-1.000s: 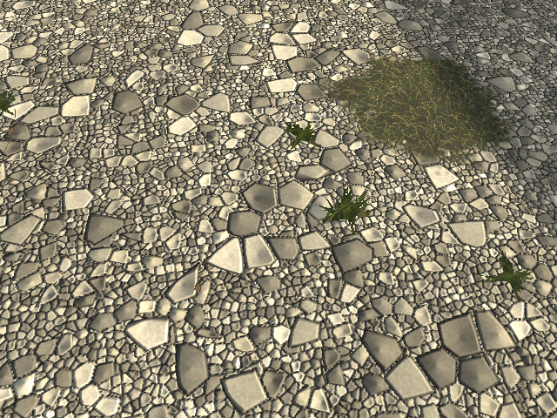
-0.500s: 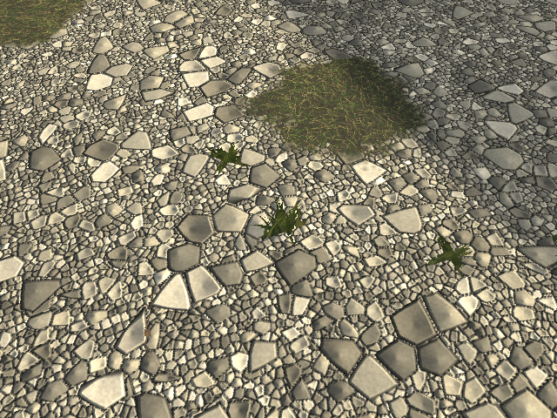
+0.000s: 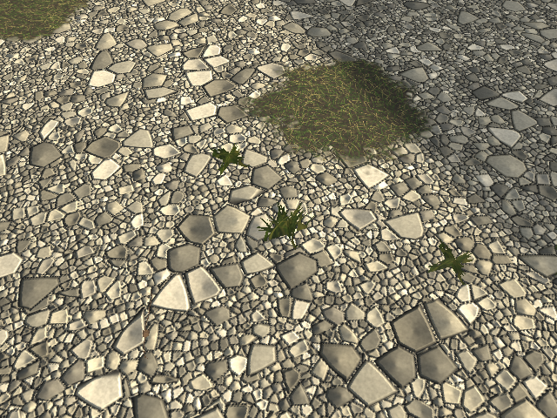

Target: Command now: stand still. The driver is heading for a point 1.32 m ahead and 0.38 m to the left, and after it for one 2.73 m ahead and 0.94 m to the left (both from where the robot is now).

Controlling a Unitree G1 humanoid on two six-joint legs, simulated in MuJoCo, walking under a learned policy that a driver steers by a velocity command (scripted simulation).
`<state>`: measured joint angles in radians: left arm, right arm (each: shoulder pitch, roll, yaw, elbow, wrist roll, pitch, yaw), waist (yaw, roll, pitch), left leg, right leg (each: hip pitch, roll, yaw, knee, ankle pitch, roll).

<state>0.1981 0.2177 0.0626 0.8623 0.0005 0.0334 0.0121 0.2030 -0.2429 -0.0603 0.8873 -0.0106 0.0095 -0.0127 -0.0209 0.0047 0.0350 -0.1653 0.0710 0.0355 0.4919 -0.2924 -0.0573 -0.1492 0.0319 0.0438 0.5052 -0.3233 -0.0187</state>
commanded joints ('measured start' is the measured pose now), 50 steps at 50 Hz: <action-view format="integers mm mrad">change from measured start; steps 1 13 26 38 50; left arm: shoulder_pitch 0 21 44 67 172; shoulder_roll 104 95 84 74 151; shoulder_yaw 23 16 5 -4 22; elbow -20 83 150 179 178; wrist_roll -1 -3 -5 -5 -29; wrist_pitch -13 -14 -17 -18 -25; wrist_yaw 12 23 25 23 30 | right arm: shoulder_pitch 9 21 59 96 65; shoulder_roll -114 -96 -80 -64 -23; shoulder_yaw -24 -17 -9 0 6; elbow -20 71 141 182 165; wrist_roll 2 6 9 10 28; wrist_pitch -9 -5 -4 -5 -17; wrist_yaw -11 -20 -28 -31 -40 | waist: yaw -2 0 2 3 58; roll -10 -6 -9 -7 -128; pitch -28 -1 19 27 120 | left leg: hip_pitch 26 20 7 -4 -231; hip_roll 6 -5 -12 -15 -95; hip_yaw -4 10 15 17 94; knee -51 -71 -80 -82 189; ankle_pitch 224 178 156 147 -266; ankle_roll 0 1 1 2 43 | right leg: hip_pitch -19 -25 -38 -46 -127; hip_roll -58 -48 -42 -39 -153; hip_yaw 44 27 18 14 225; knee -74 -89 -104 -112 -248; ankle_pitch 362 299 267 256 -566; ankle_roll -15 -3 0 -1 -134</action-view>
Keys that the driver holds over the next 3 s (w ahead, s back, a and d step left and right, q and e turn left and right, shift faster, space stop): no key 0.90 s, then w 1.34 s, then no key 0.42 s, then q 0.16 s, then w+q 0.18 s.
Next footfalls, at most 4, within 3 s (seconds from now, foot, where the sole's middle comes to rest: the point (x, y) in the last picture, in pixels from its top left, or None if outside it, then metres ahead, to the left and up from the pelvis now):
1.68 right None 0.45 -0.04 -0.77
2.20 left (205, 339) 0.73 0.22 -0.77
2.64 right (285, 294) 0.87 0.00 -0.77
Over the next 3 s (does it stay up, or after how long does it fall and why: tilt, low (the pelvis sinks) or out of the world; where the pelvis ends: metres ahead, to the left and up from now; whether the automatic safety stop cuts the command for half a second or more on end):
stays up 0.75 0.14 0.00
